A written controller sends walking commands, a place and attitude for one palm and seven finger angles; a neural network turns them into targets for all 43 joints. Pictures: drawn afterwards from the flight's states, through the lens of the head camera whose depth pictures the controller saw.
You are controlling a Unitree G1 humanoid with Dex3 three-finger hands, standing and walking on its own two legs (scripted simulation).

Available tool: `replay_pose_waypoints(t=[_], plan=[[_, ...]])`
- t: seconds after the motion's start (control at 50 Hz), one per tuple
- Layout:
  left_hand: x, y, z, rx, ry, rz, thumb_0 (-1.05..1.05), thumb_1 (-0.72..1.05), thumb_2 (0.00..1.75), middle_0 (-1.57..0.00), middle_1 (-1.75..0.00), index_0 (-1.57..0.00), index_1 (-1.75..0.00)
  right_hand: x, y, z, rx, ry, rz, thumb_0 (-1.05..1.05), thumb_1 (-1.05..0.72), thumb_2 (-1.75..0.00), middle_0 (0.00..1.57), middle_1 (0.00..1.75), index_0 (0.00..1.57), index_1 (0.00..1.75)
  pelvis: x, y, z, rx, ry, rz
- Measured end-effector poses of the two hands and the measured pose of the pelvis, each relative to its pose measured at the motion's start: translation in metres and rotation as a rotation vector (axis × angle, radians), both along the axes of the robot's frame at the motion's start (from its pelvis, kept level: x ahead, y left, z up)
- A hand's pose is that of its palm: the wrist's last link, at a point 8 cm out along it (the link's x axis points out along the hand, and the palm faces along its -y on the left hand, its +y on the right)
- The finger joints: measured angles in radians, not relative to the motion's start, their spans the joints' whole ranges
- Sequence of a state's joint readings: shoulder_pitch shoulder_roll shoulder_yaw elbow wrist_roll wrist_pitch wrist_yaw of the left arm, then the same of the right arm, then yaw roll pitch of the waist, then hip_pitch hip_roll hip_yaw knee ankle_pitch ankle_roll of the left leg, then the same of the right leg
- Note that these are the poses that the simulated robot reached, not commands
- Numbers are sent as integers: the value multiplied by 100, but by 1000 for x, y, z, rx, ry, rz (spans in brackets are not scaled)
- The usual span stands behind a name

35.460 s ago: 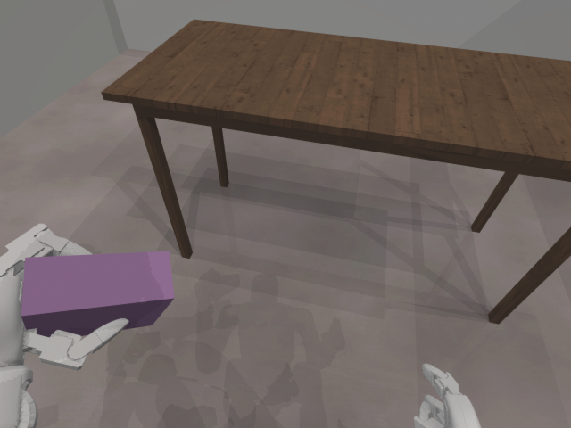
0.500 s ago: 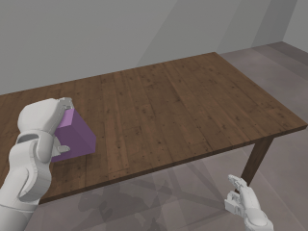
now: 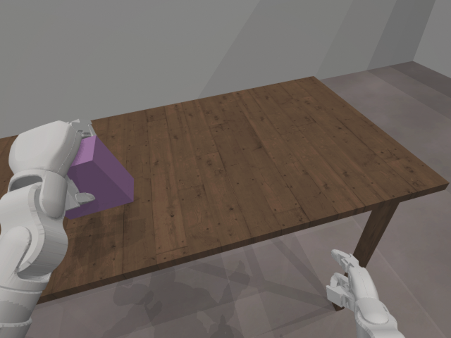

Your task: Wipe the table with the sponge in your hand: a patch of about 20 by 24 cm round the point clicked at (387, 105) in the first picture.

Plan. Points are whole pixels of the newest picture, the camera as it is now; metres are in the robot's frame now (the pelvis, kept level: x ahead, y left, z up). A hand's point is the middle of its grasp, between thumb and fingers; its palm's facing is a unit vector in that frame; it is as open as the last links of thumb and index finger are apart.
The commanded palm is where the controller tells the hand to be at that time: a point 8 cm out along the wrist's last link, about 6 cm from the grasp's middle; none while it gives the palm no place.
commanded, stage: lift the sponge slowly off the table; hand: left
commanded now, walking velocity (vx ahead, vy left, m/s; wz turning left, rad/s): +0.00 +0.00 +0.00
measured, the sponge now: (89, 187) +0.27 +0.29 +0.17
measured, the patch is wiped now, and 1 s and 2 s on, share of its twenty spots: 0.95 0.95 0.95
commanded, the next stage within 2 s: bring the sponge back beside the body in 0.06 s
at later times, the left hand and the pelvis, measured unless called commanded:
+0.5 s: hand (69, 183) +0.25 +0.29 +0.20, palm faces +0.22 -0.10 -0.97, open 9.5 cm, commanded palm +0.20 +0.29 +0.28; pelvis +0.00 +0.00 +0.00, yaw +0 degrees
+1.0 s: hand (64, 206) +0.22 +0.29 +0.19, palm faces +0.23 -0.15 -0.96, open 9.5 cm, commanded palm +0.17 +0.29 +0.26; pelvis -0.01 +0.01 +0.00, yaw +0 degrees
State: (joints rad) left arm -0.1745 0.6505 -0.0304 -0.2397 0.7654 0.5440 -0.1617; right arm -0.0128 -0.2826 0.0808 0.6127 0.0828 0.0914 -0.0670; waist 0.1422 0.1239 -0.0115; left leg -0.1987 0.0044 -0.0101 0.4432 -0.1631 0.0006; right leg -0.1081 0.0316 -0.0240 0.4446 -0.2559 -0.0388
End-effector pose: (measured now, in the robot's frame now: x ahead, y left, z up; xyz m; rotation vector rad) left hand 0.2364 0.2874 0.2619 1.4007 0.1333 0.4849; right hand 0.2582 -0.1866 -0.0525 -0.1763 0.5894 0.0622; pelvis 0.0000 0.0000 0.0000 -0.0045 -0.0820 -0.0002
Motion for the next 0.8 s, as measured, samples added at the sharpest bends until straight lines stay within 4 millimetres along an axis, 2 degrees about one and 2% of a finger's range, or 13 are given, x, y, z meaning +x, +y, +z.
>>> replay_pose_waypoints(t=[0.16, 0.28, 0.44, 0.64, 0.8], plan=[[1, 6, -3, -4, 34, 19, -1, -49, 108, -78, -139, -81, -139, -6, -9, -5, -7, 22, -19, 2, -90, -90, 20, 30, 20, 30, 0, 0, -1, 0, 7, -1], [-8, 3, -9, -3, 55, -4, -1, -49, 108, -78, -139, -81, -139, -9, -12, -9, -16, 32, -25, 2, -91, -90, 20, 29, 20, 30, 1, 1, -1, 0, 5, -2], [-16, 4, -13, 1, 44, -14, -1, -49, 108, -78, -139, -81, -139, -8, -4, -10, -15, 30, -9, 2, -91, -90, 20, 29, 20, 30, -1, 3, -2, -3, -2, 2], [-27, -3, -14, -21, 9, -45, -1, -49, 108, -78, -139, -81, -139, -2, 13, 0, 13, -8, 20, 2, -91, -90, 20, 30, 20, 30, -2, 6, -1, -3, -6, -3], [-41, 0, -17, -39, -4, -30, -1, -49, 108, -78, -139, -81, -139, 0, 14, 6, 8, -25, 27, 2, -90, -90, 20, 30, 20, 30, -4, 6, -1, -5, -14, -7]])
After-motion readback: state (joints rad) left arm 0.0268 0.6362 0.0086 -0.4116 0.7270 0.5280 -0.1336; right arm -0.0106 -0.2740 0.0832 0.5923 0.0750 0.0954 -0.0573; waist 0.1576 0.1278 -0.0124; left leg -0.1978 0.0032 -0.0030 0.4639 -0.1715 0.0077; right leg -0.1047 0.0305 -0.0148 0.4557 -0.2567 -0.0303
